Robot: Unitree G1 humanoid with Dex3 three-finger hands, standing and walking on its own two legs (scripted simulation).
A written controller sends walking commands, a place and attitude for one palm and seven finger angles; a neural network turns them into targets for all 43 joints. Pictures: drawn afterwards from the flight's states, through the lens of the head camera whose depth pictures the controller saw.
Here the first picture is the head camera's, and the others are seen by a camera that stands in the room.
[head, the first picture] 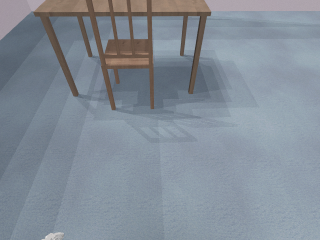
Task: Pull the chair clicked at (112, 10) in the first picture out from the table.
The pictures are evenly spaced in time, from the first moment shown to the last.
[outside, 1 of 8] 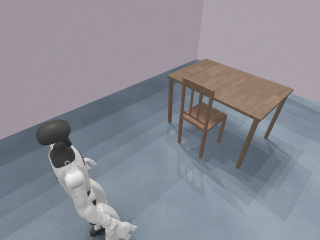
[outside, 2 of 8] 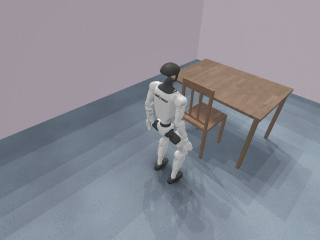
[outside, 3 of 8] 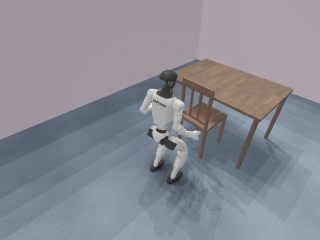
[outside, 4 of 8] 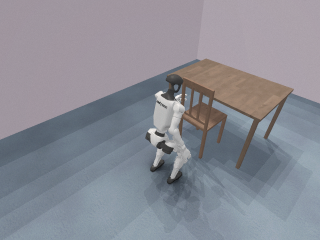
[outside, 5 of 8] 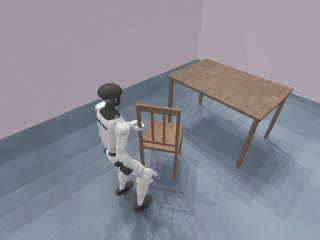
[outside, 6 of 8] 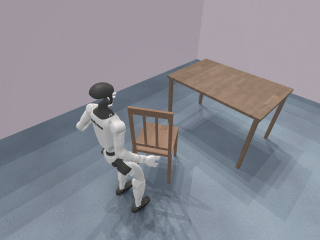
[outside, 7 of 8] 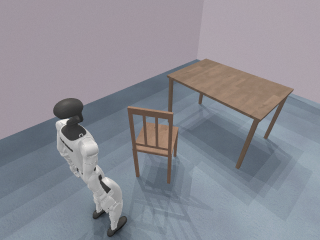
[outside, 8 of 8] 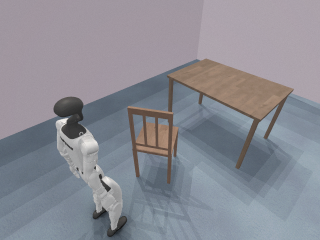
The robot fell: no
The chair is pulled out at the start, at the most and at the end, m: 0.00 0.65 0.65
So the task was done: yes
